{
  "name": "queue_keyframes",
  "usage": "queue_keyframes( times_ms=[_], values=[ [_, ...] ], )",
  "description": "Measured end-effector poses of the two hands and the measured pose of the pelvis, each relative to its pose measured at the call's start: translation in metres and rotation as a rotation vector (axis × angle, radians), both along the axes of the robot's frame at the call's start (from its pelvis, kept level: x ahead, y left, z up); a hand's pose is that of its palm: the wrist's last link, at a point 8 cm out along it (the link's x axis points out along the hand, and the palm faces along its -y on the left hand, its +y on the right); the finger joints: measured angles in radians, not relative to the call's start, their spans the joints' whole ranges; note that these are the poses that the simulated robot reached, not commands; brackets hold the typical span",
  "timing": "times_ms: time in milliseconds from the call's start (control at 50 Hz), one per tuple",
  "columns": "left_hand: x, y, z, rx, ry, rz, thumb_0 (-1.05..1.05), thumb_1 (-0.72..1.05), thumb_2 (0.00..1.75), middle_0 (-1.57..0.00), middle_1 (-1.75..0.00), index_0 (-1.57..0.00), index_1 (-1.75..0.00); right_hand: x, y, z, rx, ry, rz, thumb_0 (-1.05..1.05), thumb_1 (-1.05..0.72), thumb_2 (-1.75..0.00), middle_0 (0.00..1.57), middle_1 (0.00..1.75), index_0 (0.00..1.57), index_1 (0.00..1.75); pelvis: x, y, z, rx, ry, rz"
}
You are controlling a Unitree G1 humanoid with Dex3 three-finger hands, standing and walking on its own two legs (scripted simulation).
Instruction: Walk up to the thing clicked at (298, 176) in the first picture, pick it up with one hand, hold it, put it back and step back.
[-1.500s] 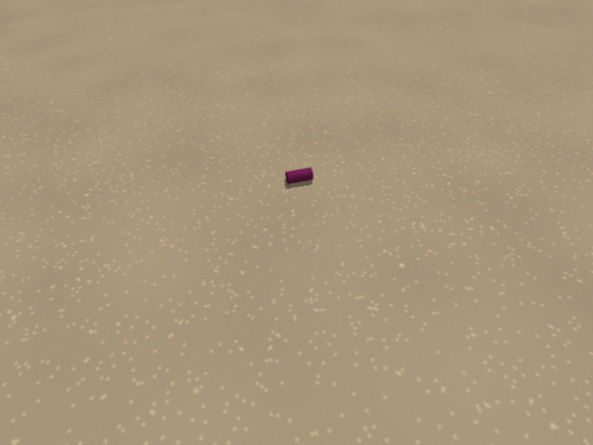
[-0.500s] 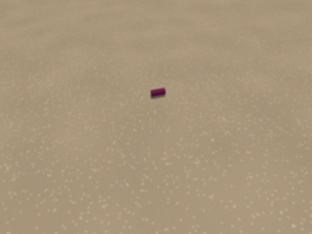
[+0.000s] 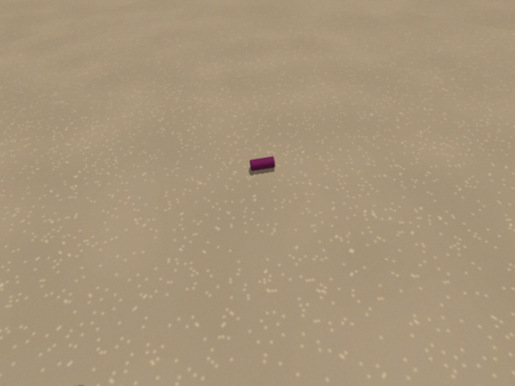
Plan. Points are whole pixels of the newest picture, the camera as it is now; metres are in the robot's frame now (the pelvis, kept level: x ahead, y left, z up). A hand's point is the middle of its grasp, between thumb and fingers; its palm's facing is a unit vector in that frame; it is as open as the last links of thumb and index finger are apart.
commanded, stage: walk up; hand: left
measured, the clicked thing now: (262, 163) +1.41 +0.04 -0.72
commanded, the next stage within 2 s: none
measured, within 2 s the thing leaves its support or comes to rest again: neither
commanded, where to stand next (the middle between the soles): +1.04 -0.20 m, yaw +10 degrees
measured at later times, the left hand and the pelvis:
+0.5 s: hand (145, 341) +0.25 +0.25 -0.15, palm faces +0.02 -0.95 -0.31, open 7.4 cm; pelvis +0.22 -0.03 +0.01, yaw +3 degrees
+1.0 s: hand (199, 250) +0.45 +0.17 -0.14, palm faces +0.10 -0.93 -0.35, open 7.4 cm; pelvis +0.46 -0.11 +0.01, yaw +7 degrees
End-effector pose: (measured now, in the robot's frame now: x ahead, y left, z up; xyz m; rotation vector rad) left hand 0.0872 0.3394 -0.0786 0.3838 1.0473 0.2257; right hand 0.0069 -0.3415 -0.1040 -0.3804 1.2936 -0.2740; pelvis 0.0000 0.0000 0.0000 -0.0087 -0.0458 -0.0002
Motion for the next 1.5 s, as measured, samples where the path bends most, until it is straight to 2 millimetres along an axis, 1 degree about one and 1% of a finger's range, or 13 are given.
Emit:
queue_keyframes(
  times_ms=[100,200,360,520,600,680,760,900,1060,1140,1300,1420,1500],
  values=[
    [-0.007,-0.027,0.001,-0.046,0.057,0.063,0.00,0.90,0.89,-0.20,-0.30,-0.21,-0.30,0.084,-0.006,0.015,0.033,-0.098,0.088,0.02,-0.91,-0.90,0.20,0.30,0.20,0.30,0.036,-0.012,0.014,-0.007,-0.004,0.021],
    [-0.001,-0.038,-0.011,-0.084,0.127,0.109,0.00,0.90,0.89,-0.21,-0.30,-0.21,-0.31,0.166,0.000,0.029,0.050,-0.160,0.177,0.01,-0.91,-0.90,0.20,0.30,0.20,0.30,0.078,-0.020,0.016,-0.019,0.008,0.040],
    [0.052,-0.036,-0.048,-0.114,0.202,0.147,0.01,0.90,0.89,-0.21,-0.30,-0.21,-0.30,0.283,0.016,0.031,0.006,-0.267,0.257,0.01,-0.91,-0.90,0.20,0.30,0.21,0.30,0.157,-0.014,-0.005,0.009,0.004,0.065],
    [0.167,-0.049,-0.027,-0.103,0.118,0.070,0.01,0.91,0.89,-0.20,-0.30,-0.21,-0.30,0.320,-0.004,0.039,0.015,-0.264,0.202,0.01,-0.90,-0.90,0.20,0.30,0.21,0.30,0.229,-0.033,0.007,0.037,0.000,0.062],
    [0.226,-0.059,-0.013,-0.072,0.072,0.043,0.01,0.91,0.89,-0.20,-0.30,-0.21,-0.30,0.338,-0.032,0.028,0.022,-0.211,0.180,0.01,-0.90,-0.90,0.20,0.30,0.21,0.30,0.269,-0.051,0.005,0.037,0.002,0.067],
    [0.277,-0.072,-0.007,-0.010,0.027,0.051,0.00,0.90,0.89,-0.20,-0.30,-0.21,-0.30,0.372,-0.069,0.004,0.025,-0.162,0.164,0.01,-0.90,-0.90,0.20,0.30,0.21,0.30,0.317,-0.080,-0.009,0.031,0.007,0.076],
    [0.305,-0.092,-0.001,0.015,-0.018,0.099,0.00,0.91,0.89,-0.20,-0.30,-0.21,-0.30,0.421,-0.087,-0.009,0.023,-0.113,0.174,0.01,-0.90,-0.90,0.20,0.30,0.21,0.30,0.353,-0.098,-0.011,0.017,0.005,0.098],
    [0.323,-0.123,0.001,-0.034,0.097,0.148,0.00,0.90,0.89,-0.20,-0.30,-0.21,-0.30,0.520,-0.079,0.012,0.070,-0.166,0.249,0.01,-0.91,-0.90,0.20,0.30,0.20,0.30,0.414,-0.109,0.010,0.010,0.026,0.101],
    [0.371,-0.126,-0.040,-0.097,0.172,0.172,0.00,0.90,0.89,-0.21,-0.30,-0.21,-0.31,0.617,-0.065,0.018,0.028,-0.227,0.309,0.01,-0.90,-0.90,0.20,0.30,0.21,0.30,0.490,-0.104,-0.008,0.011,0.016,0.116],
    [0.419,-0.133,-0.048,-0.112,0.180,0.146,0.01,0.90,0.89,-0.20,-0.30,-0.21,-0.30,0.640,-0.071,0.028,0.012,-0.273,0.264,0.01,-0.90,-0.90,0.20,0.30,0.21,0.30,0.521,-0.108,-0.006,0.029,0.002,0.110],
    [0.526,-0.150,-0.026,-0.107,0.092,0.075,0.01,0.91,0.89,-0.20,-0.30,-0.21,-0.30,0.660,-0.113,0.038,-0.012,-0.205,0.224,0.01,-0.90,-0.90,0.20,0.30,0.21,0.30,0.581,-0.134,0.006,0.034,0.006,0.097],
    [0.600,-0.173,-0.013,-0.037,0.042,0.054,0.00,0.91,0.89,-0.20,-0.30,-0.21,-0.30,0.690,-0.167,0.013,-0.007,-0.141,0.177,0.01,-0.90,-0.90,0.20,0.30,0.21,0.30,0.638,-0.172,-0.006,0.038,0.010,0.099],
    [0.627,-0.193,-0.006,-0.002,-0.008,0.084,0.00,0.91,0.89,-0.20,-0.30,-0.21,-0.30,0.727,-0.188,-0.004,-0.001,-0.094,0.171,0.01,-0.90,-0.90,0.20,0.30,0.21,0.30,0.667,-0.193,-0.010,0.025,0.003,0.111]
  ],
)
